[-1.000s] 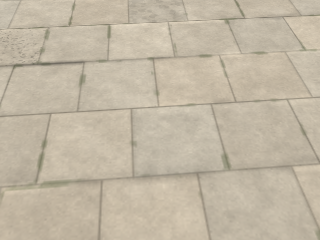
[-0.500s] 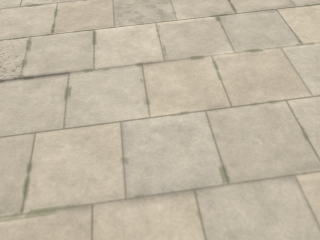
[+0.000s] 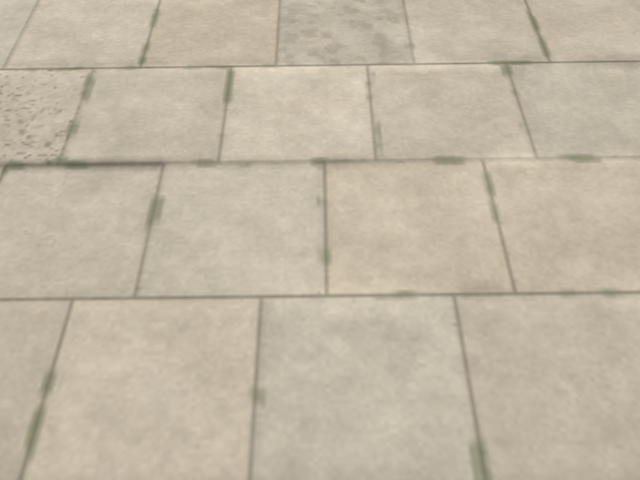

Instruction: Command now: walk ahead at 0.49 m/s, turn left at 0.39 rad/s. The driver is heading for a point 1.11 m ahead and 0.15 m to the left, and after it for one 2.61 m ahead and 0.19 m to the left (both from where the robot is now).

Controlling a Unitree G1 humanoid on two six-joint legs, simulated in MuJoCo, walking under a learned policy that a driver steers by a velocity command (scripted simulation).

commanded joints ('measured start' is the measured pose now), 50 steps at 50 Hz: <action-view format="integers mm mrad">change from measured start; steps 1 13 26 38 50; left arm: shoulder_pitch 22 -427 -317 -151 -30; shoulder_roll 86 125 215 152 217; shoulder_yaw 26 29 41 48 66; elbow -125 -306 -325 -190 -123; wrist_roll -10 23 2 -9 -10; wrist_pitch -15 41 -5 -39 -2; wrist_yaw -13 -41 -29 -45 -35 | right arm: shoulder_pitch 421 389 396 255 35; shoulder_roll -263 -167 -220 -102 -125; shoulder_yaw -85 -61 -73 -35 -12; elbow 81 84 45 -35 -117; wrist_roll -6 27 14 -23 -3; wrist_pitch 13 -19 -23 15 -26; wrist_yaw -14 -19 -35 13 -7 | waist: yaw -107 -55 44 -44 -40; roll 204 23 50 -105 -92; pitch -307 13 -160 -55 -49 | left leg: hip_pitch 785 232 377 -180 159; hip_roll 450 171 140 119 81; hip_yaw -886 -425 -458 -199 -100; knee -150 -362 93 516 -66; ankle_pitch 43 255 665 -112 -10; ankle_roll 317 45 -41 -124 -140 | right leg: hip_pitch -730 -758 -244 -233 -236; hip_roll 27 -163 -47 -294 -260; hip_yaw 90 105 112 304 321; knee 991 331 -119 -387 -203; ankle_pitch -106 391 359 502 618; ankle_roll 47 112 7 -139 -90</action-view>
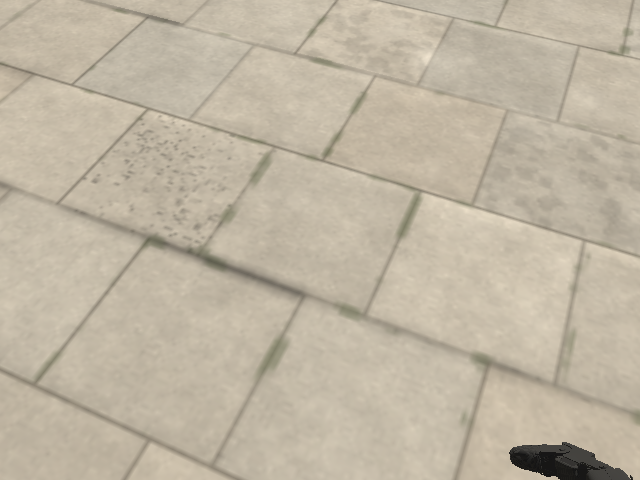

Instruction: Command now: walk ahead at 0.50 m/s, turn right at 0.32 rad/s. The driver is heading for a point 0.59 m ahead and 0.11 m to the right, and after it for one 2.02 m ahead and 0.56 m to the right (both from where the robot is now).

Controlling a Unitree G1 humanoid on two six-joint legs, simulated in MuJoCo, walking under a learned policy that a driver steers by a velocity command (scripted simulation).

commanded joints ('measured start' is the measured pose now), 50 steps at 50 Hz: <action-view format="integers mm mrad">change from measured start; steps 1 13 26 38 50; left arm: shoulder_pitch -32 -218 -485 -227 -163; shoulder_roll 172 72 91 138 143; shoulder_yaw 38 46 31 47 26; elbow -53 -161 -288 -142 -70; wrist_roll -7 25 34 -1 -2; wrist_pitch -8 72 68 -2 13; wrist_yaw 6 -36 -56 1 61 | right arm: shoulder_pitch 210 328 456 407 228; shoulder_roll -154 -106 -203 -102 -75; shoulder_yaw -53 -64 -88 -66 -51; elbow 12 68 152 96 51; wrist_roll -12 17 5 0 -4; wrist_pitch -36 -66 -21 31 31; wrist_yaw -28 -45 -62 -12 -10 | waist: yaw -168 -92 -120 -149 -97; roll -51 57 76 -37 -111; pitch -78 0 24 -22 -5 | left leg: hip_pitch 392 411 586 -41 11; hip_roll -12 244 264 108 -35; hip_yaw -13 -43 229 -7 96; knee -125 -411 -169 576 104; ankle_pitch -26 166 743 -121 36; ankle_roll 39 137 91 -4 47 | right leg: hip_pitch -157 -688 -482 -129 55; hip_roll -178 -145 -25 -233 -241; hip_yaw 151 6 -191 100 -152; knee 210 809 326 -117 69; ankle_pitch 509 137 77 632 1085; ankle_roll -110 -11 -121 -192 -77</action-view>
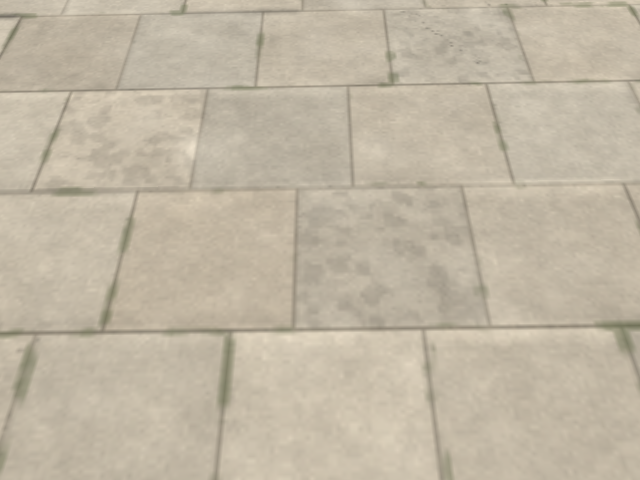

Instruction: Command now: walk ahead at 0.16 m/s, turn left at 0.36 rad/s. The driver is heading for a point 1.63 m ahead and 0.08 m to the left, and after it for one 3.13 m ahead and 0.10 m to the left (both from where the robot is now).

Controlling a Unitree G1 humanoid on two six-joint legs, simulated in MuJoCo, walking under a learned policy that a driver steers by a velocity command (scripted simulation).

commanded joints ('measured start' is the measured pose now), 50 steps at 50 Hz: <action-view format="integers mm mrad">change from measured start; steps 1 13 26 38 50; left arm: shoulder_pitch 28 -30 -78 -8 -132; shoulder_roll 152 102 100 224 236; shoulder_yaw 34 29 21 59 101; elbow -24 -121 -126 -96 -141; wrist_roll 0 22 0 0 -8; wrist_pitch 6 95 98 61 109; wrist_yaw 27 4 9 -4 -23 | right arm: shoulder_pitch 49 66 38 -51 50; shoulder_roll -75 -166 -134 -128 -134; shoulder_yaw -16 -63 -46 -37 -23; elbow -49 -79 -84 -83 -101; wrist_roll -9 17 -12 17 27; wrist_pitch -14 15 37 35 17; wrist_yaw -3 -31 -36 -58 -78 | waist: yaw -18 6 -50 -2 -63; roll -134 -5 83 -174 -177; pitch -69 -134 -139 -77 -156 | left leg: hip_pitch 126 310 317 100 442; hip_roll -65 111 109 -107 -102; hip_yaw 54 -346 -413 -109 -103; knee -49 -401 -455 120 -357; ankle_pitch -96 253 -223 -416 -207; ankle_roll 38 226 170 -48 -40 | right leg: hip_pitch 18 -506 -371 -120 -261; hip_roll -298 -105 -104 -306 -169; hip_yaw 14 172 154 532 598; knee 176 883 477 73 166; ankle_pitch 1125 -90 -116 577 382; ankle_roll -3 141 112 -121 -6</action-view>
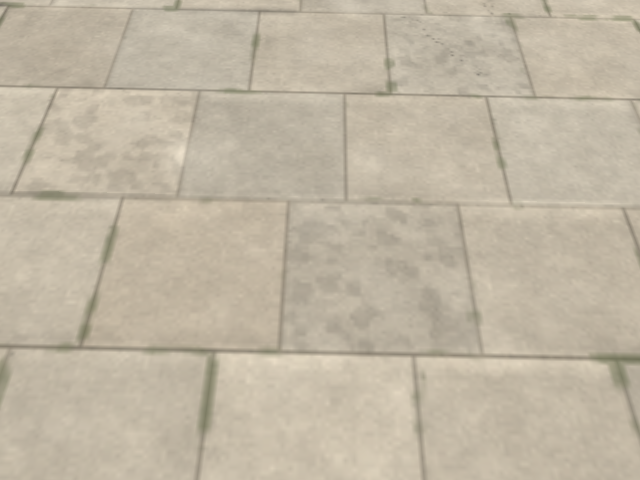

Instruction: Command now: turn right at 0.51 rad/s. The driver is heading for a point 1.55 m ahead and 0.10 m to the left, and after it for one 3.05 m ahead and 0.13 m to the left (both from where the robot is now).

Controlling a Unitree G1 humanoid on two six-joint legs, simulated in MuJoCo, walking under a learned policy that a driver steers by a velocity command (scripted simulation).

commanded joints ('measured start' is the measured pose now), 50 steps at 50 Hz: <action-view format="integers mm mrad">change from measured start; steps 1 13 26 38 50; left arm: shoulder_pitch -53 -57 -27 40 2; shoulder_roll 100 63 88 157 56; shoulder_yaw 23 -2 -22 9 -39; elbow -86 -64 4 15 -33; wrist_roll -12 6 17 26 38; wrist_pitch -5 23 -53 -116 -88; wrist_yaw -4 -29 22 -2 -49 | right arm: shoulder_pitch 147 149 111 -4 239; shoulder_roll -147 -118 -113 -75 -119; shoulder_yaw -33 -16 -32 -32 -41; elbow -23 -30 -2 -80 -3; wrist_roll -20 -27 -25 -35 -9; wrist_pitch -21 -30 -15 -11 -85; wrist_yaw -20 2 68 127 59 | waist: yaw -66 -61 -22 -3 -22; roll -5 168 -134 -97 70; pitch -129 -60 94 65 -51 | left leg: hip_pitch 242 246 -377 -155 219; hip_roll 137 303 90 100 235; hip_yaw -114 -86 0 167 -185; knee -331 -229 420 100 -380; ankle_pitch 95 654 -43 56 451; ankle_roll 47 231 77 89 234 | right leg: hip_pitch -76 -220 216 159 -336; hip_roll -100 -27 -391 -401 -212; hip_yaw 156 -140 66 -258 -250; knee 73 497 -394 -269 619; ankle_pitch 31 -250 -447 -156 -30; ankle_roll -40 56 -184 -146 -2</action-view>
